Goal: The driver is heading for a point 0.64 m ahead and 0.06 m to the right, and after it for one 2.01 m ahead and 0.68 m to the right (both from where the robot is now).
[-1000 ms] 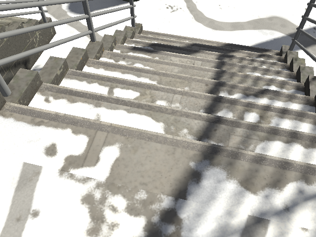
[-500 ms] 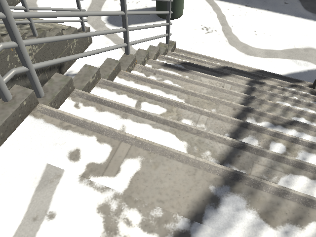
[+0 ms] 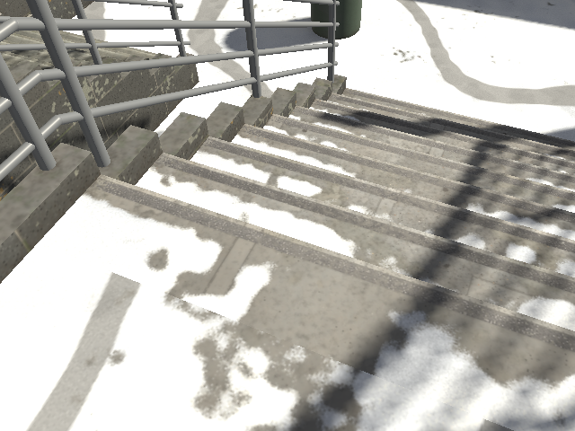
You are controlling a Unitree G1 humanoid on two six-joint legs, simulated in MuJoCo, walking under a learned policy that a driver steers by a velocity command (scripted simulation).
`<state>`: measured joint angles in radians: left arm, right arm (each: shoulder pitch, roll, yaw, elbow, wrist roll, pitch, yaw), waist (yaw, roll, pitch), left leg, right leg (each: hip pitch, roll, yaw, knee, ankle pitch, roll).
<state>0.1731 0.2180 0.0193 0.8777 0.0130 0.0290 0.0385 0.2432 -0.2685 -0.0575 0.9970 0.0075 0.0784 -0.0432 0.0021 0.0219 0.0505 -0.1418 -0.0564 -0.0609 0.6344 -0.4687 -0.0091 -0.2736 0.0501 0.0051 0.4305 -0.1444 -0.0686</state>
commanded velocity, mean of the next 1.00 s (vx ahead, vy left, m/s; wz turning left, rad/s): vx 0.31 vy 0.00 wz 0.01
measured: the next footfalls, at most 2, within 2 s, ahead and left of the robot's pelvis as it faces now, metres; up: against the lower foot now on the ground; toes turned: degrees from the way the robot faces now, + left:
left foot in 0.06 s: -0.05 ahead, +0.11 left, +0.00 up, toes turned -3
right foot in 0.50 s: +0.12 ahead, -0.14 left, +0.00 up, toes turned -3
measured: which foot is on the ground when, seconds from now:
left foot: up 0.00-0.04, down 0.06-0.52, up 0.54-1.00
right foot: down 0.00-0.14, up 0.16-0.48, down 0.50-1.00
